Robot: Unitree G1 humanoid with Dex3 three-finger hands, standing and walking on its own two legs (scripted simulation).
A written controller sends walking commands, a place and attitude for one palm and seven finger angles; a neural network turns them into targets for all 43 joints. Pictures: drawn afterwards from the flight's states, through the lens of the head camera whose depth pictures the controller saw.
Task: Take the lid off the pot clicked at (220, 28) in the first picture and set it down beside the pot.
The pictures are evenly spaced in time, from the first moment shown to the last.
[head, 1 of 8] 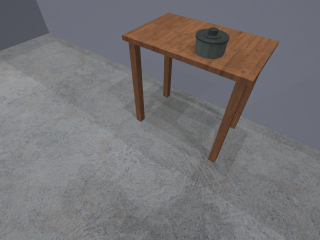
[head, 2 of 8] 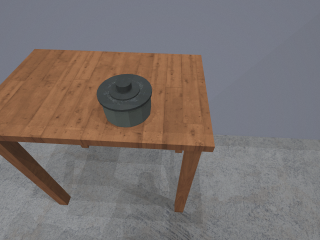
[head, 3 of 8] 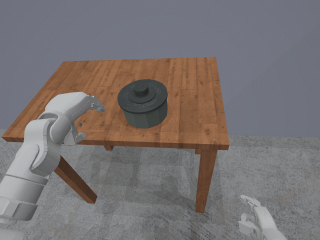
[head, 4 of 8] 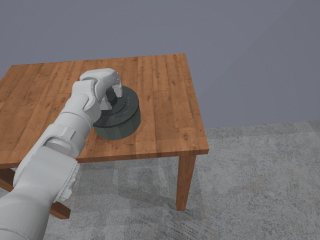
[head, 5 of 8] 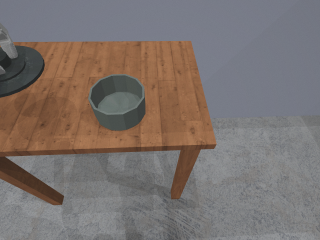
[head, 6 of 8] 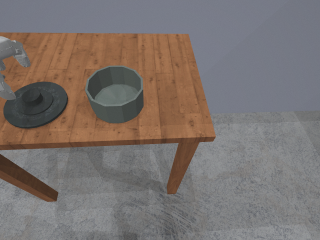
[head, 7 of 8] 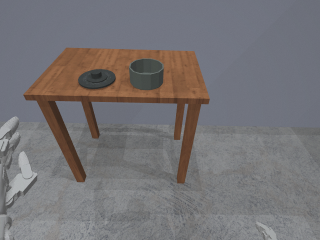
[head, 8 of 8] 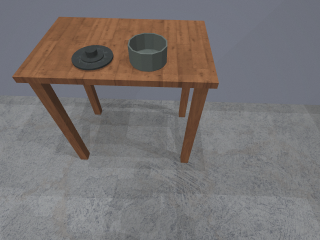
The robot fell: no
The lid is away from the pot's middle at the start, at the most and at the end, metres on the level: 0.00 0.24 0.23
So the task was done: yes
